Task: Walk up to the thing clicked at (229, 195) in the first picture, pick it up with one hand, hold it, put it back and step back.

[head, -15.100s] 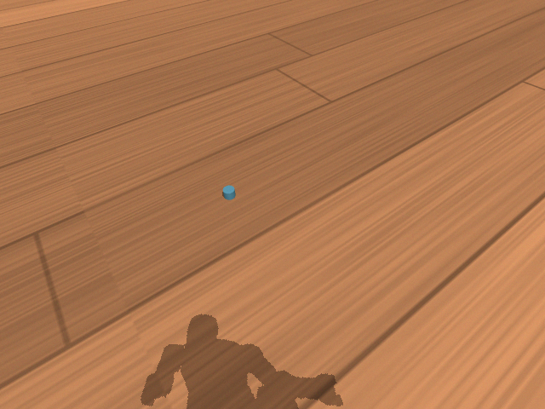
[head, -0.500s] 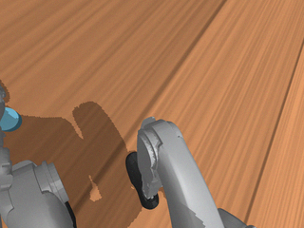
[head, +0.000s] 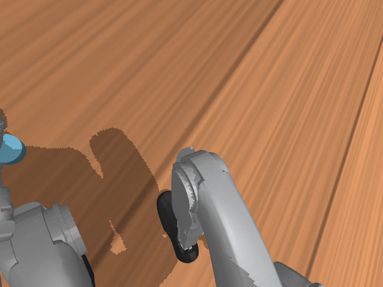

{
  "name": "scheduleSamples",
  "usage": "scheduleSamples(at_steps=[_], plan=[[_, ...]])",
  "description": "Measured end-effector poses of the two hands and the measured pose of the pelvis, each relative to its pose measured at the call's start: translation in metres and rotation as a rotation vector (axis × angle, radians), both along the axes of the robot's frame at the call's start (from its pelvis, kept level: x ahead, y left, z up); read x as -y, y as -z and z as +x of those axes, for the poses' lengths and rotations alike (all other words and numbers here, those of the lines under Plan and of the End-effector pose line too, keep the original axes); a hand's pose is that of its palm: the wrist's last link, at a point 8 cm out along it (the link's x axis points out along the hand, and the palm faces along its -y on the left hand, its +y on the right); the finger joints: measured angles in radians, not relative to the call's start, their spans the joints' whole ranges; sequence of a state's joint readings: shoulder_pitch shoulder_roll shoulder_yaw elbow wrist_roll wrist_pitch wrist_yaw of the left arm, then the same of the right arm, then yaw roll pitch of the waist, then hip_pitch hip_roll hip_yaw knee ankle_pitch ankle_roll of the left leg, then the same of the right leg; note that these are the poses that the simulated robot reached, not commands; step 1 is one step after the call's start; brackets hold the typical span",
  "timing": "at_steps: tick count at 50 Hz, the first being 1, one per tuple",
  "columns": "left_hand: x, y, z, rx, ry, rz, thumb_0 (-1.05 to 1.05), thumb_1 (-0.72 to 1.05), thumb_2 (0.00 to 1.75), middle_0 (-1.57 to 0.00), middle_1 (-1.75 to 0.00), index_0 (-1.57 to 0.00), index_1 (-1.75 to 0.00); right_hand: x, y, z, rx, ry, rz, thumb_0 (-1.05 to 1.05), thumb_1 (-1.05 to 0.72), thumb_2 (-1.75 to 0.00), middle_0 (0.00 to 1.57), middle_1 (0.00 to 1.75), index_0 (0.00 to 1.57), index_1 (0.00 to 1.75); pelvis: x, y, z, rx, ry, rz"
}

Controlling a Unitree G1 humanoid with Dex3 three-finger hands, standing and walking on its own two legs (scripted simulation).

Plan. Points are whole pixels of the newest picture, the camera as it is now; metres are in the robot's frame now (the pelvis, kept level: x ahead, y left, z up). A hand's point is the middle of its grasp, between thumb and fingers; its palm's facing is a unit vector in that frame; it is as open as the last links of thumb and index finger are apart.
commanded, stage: close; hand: left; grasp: from above
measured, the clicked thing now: (7, 149) +0.44 +0.24 -0.29
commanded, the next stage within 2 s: settle in 0.30 s
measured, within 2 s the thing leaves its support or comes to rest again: neither
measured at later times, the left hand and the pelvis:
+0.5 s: hand out of the picture +0.42 +0.27 -0.26, palm faces -0.45 -0.09 -0.89, open 8.1 cm; pelvis +0.00 +0.00 +0.00, yaw +0 degrees
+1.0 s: hand out of the picture +0.43 +0.27 -0.20, palm faces -0.39 -0.09 -0.92, open 5.6 cm; pelvis +0.00 +0.00 +0.01, yaw +3 degrees
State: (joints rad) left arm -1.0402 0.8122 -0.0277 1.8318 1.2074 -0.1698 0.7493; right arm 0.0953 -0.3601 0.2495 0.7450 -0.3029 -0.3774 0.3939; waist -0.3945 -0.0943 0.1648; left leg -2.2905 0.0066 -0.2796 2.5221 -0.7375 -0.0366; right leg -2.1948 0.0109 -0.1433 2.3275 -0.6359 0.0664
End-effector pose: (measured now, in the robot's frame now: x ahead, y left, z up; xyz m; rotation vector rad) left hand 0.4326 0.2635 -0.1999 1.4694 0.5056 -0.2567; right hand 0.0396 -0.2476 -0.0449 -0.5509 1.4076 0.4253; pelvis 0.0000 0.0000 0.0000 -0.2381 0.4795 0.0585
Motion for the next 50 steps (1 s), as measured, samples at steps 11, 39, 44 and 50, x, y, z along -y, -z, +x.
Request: scheduleSamples(at_steps=[11,39,44,50], plan=[[-0.002,-0.003,-0.002,0.008,-0.001,0.017,0.00,0.18,0.58,-0.58,-0.77,-0.61,-0.73,-0.002,0.002,0.001,0.001,-0.001,0.012,0.01,-0.91,-0.90,0.20,0.30,0.20,0.30,0.000,-0.002,0.000,-0.003,0.002,0.001],[-0.006,-0.015,-0.001,0.044,-0.019,0.009,0.02,0.45,0.42,-0.85,-0.72,-0.83,-0.61,-0.002,0.006,0.002,0.008,0.030,0.024,0.01,-0.93,-0.90,0.20,0.30,0.20,0.30,0.000,-0.002,0.000,-0.014,-0.006,0.007],[-0.005,-0.035,0.001,0.097,-0.042,0.007,0.02,0.53,0.39,-0.86,-0.72,-0.89,-0.61,0.000,0.012,0.002,0.020,0.090,0.038,0.01,-0.93,-0.90,0.20,0.30,0.20,0.30,0.001,-0.003,0.002,-0.035,-0.009,0.021],[-0.005,-0.061,-0.004,0.076,-0.059,0.037,0.01,0.57,0.32,-0.83,-0.72,-0.92,-0.60,0.012,0.020,0.010,0.058,0.183,0.026,0.01,-0.92,-0.90,0.20,0.30,0.20,0.30,0.003,-0.008,0.003,-0.072,-0.015,0.049]])
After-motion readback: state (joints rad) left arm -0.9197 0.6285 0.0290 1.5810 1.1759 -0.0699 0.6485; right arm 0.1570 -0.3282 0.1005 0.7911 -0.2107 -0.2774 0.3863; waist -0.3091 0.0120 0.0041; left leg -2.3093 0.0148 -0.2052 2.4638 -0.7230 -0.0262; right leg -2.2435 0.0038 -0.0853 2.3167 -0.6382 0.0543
